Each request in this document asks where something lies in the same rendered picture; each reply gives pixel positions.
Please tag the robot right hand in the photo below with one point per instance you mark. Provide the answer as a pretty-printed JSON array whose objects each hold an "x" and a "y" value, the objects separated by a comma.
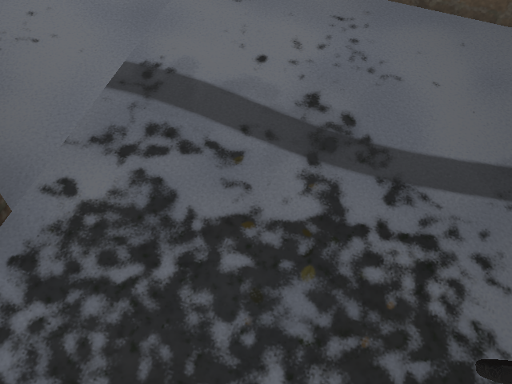
[{"x": 496, "y": 370}]

